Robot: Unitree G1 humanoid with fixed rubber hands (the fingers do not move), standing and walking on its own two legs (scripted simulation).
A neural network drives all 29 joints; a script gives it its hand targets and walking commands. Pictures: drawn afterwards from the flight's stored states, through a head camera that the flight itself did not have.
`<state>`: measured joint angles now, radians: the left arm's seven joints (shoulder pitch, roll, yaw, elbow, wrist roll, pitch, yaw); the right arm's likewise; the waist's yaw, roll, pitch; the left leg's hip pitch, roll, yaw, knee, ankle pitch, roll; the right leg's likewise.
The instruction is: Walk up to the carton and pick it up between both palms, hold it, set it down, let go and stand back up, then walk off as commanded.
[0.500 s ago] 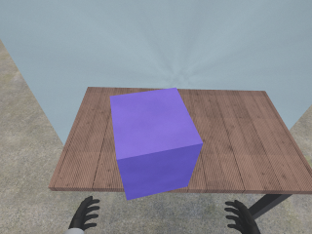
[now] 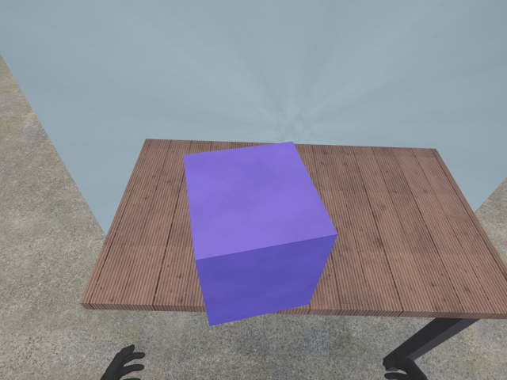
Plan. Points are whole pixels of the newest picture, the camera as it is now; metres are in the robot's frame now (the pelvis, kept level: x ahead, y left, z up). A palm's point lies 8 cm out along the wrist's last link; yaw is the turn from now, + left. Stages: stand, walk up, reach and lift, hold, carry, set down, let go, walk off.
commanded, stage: stand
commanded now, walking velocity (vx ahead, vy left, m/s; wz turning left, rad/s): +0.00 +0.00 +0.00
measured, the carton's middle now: (250, 234) +0.37 +0.03 -0.01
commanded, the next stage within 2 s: none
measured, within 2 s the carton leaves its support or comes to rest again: neither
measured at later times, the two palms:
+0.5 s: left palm out of the picture +0.10 +0.28 -0.12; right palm out of the picture +0.10 -0.25 -0.09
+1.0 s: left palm out of the picture +0.09 +0.28 -0.13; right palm out of the picture +0.10 -0.25 -0.09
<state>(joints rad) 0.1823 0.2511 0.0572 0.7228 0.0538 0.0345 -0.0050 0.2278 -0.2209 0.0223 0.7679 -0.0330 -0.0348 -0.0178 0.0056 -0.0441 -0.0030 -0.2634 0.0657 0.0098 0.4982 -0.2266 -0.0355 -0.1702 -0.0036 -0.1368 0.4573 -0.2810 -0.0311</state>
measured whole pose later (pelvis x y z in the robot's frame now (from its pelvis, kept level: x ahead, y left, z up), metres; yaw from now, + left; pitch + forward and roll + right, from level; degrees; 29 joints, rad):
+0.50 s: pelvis +0.00 +0.00 +0.00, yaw +0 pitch +0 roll -1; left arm 0.18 0.30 0.06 0.89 0.05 0.00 -0.02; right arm 0.24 -0.24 0.02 0.77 -0.03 -0.01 -0.02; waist 0.01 -0.04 0.00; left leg -0.27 0.07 0.01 0.52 -0.24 -0.04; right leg -0.17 0.00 -0.14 0.46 -0.28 -0.03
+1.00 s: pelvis +0.00 +0.01 +0.00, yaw +0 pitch -1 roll -1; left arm 0.18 0.30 0.06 0.92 0.05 0.00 -0.02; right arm 0.24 -0.24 0.02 0.77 -0.03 -0.01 -0.01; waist 0.01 -0.03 0.00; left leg -0.27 0.07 0.01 0.52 -0.23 -0.04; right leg -0.17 0.00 -0.14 0.46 -0.28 -0.03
